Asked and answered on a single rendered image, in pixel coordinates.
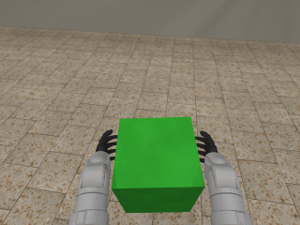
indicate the carton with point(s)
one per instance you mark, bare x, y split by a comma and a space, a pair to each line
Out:
157, 168

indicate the robot right forearm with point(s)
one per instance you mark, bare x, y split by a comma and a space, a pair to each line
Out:
225, 193

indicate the robot left forearm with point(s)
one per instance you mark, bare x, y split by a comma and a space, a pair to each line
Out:
91, 204

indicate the right robot hand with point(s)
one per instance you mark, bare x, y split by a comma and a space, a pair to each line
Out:
209, 145

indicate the left robot hand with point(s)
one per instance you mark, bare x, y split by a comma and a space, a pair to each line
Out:
103, 143

